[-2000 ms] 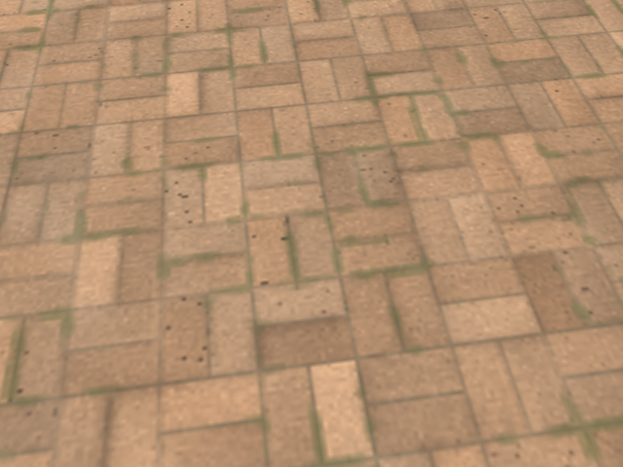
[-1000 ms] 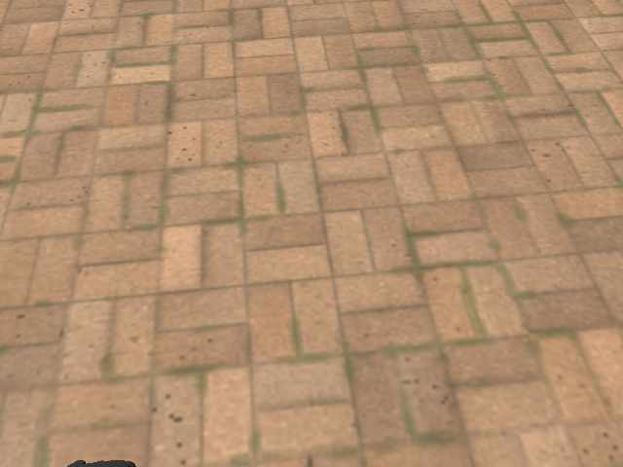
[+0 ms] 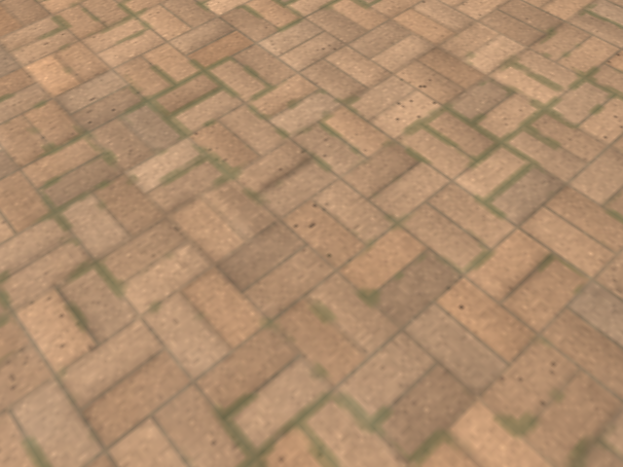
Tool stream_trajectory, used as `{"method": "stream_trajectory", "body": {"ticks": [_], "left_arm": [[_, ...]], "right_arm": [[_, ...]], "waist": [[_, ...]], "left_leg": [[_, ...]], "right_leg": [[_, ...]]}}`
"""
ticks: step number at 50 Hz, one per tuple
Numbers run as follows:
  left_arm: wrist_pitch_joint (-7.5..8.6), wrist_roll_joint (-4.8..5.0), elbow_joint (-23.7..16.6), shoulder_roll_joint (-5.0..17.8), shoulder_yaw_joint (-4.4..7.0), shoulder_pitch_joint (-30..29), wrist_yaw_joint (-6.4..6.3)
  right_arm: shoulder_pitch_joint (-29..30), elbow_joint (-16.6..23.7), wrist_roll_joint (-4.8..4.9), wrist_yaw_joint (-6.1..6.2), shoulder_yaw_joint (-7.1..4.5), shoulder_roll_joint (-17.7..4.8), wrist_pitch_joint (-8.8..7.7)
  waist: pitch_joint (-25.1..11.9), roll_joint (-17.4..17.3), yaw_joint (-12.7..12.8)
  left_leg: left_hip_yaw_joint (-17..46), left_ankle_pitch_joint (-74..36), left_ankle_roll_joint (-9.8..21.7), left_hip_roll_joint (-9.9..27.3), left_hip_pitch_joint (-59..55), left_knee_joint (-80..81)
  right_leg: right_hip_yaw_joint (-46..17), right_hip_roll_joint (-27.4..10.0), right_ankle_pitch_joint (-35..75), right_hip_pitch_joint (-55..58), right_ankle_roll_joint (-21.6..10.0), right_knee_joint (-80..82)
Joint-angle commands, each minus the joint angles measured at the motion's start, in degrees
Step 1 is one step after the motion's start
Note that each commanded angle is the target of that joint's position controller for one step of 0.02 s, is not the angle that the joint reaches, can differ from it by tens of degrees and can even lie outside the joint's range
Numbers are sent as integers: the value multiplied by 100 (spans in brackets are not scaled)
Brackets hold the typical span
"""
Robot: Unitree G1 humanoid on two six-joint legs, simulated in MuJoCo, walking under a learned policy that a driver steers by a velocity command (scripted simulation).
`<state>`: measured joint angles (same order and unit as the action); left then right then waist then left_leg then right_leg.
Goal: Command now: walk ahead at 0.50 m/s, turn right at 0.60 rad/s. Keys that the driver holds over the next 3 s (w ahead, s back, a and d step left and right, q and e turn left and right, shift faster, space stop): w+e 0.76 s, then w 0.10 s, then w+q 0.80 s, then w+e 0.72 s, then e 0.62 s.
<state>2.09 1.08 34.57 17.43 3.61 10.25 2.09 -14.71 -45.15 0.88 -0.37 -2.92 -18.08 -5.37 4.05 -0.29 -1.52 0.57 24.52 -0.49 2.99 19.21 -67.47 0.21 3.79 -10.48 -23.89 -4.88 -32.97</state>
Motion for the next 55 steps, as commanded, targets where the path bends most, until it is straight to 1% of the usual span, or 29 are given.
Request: {"method": "stream_trajectory", "body": {"ticks": [1,5,10,12,15,17,18,19,20,21,22,23,24,26,29,33,36,40,42,43,44,45,46,47,48,49,50,52,55], "left_arm": [[123,-104,-329,732,217,379,-68],[166,-70,-177,809,233,401,-185],[100,2,109,937,279,819,-301],[83,37,234,961,294,1008,-306],[38,54,333,879,287,1081,-331],[-10,34,337,830,288,987,-332],[-15,14,316,647,224,973,-319],[-3,-62,233,294,91,1025,-295],[40,103,75,-16,-10,1780,-297],[49,147,199,548,72,1772,-321],[22,117,168,883,172,1167,-320],[-7,54,115,878,187,836,-333],[-4,-2,49,807,199,614,-317],[-48,59,34,584,191,661,-258],[-119,41,-84,322,132,449,-230],[-83,27,-183,238,87,58,-144],[-24,23,-312,134,32,-511,-28],[-16,37,-547,121,15,-1019,90],[-18,-11,-573,273,91,-871,100],[-29,-47,-487,436,181,-474,86],[-39,-51,-228,653,322,386,39],[-81,-44,18,1008,473,1331,-60],[-54,-53,56,1652,530,1424,-126],[9,-63,-48,1162,390,1568,-117],[85,-121,57,938,294,1313,-89],[136,-100,131,811,252,995,-88],[172,-111,167,605,196,671,-78],[279,-172,182,371,140,327,-74],[443,-196,390,413,175,238,-105]], "right_arm": [[236,593,-117,17,-181,-787,-201],[385,620,-197,28,-127,-518,-16],[1502,890,-136,-51,-5,-259,-56],[1737,979,-71,-93,-26,-340,-94],[1692,1008,-45,-133,-117,-555,-146],[1246,910,-41,-114,-195,-649,-188],[729,797,-84,-75,-277,-773,-210],[-65,738,-177,-27,-358,-1047,-229],[-597,548,-233,-37,-476,-1497,-144],[-538,593,-84,-82,-378,-1012,-117],[-301,651,-70,-56,-285,-663,-86],[-25,678,-123,-42,-237,-555,-48],[136,628,-144,-29,-199,-432,-25],[223,552,-169,0,-165,-324,-57],[155,394,-107,5,-225,-461,-118],[130,253,-112,22,-284,-660,-80],[-13,141,-79,53,-299,-778,-17],[-370,-77,45,40,-344,-954,101],[-391,-138,110,42,-381,-1112,160],[-360,-157,132,53,-395,-1195,192],[-339,-195,142,67,-344,-1124,222],[-383,-152,36,81,-218,-879,198],[-1032,87,-131,-7,72,-68,108],[-669,-71,70,-50,-28,-561,-22],[-40,164,289,-75,-135,-854,-70],[154,224,262,-54,-104,-745,-92],[208,177,133,-31,-119,-699,-71],[-201,-1,117,-36,-143,-590,104],[-188,-38,105,3,-123,-338,294]], "waist": [[-802,271,150],[-553,267,53],[-310,416,471],[-280,459,551],[-301,600,457],[-396,760,206],[-707,703,-50],[-1487,160,-371],[-2234,-1724,-85],[-1944,-1417,-168],[-1223,-860,-316],[-827,-473,-245],[-505,-412,-170],[-380,-671,-1],[-254,-547,21],[-212,-387,-53],[-59,-322,-257],[128,-288,-335],[-54,-416,-98],[-338,-483,193],[-798,-367,699],[-1339,-64,1128],[-2111,1478,546],[-2758,862,942],[-1797,655,969],[-1246,481,733],[-906,408,529],[-746,560,185],[-405,359,57]], "left_leg": [[460,-668,21,399,1906,153],[279,-1230,-320,276,1635,1091],[244,-2923,-397,-129,1096,3150],[332,-3053,-347,-219,904,3490],[517,-2565,-176,-238,741,3858],[397,-2117,20,-281,159,4047],[368,-2096,189,-196,-674,4207],[1170,-1810,536,679,-2094,4105],[3792,-399,1455,1955,-3907,4658],[4535,894,1441,2108,-3785,5008],[3662,796,1195,1866,-3134,5101],[2882,43,1043,1632,-2489,5148],[2312,-650,1013,1410,-1975,5264],[1537,-1302,946,1147,-1465,5534],[918,-1932,1110,1201,-1354,5810],[109,-2687,1089,1164,-1579,5902],[-447,-2869,955,1088,-1648,5900],[-701,-3324,870,1305,-2112,5746],[-835,-4937,813,1377,-2354,5224],[-946,-5831,749,1343,-2381,4600],[-1108,-6138,624,1183,-1989,3601],[-1133,-4808,428,969,-734,2152],[-933,248,54,-40,1599,-119],[322,998,102,-215,1958,-949],[412,608,168,4,2400,-1062],[374,92,205,272,2326,-643],[357,-266,169,438,2138,-274],[462,-788,90,578,1480,-26],[549,-1262,-60,553,1589,331]], "right_leg": [[-2413,-1477,785,2065,-1165,1783],[-1828,-1227,1546,1184,-1226,2029],[-1538,-862,749,825,-818,1943],[-1790,-973,476,935,-763,1812],[-2291,-1162,324,1441,-646,1317],[-2468,-1124,545,1530,-519,896],[-2311,-852,764,1402,-351,320],[-1881,-499,150,805,-141,-1193],[-1074,299,-2209,-1194,273,-3082],[-1183,-149,-2270,-1956,366,-3925],[-1103,-352,-1736,-2144,411,-4143],[-901,-545,-1331,-1984,449,-4071],[-874,-696,-1053,-1882,465,-3816],[-767,-912,-783,-1473,456,-3507],[-645,-1010,-531,-1649,509,-3069],[-518,-1040,485,-1749,549,-2023],[-196,-954,1130,-1478,478,-1118],[49,-798,773,-1264,243,-418],[265,-497,191,-723,13,-217],[388,-291,21,-90,-130,-88],[453,-82,403,1236,-316,315],[-248,-522,621,3006,-519,228],[-3310,-2311,-203,4854,-1483,588],[-4347,-2720,-524,4764,-1658,1290],[-3272,-2500,-51,4092,-1336,1386],[-2447,-2230,437,3300,-1104,1444],[-1914,-2008,764,2662,-955,1596],[-1294,-1810,965,1906,-848,2046],[-632,-1779,1257,1495,-830,2488]]}}
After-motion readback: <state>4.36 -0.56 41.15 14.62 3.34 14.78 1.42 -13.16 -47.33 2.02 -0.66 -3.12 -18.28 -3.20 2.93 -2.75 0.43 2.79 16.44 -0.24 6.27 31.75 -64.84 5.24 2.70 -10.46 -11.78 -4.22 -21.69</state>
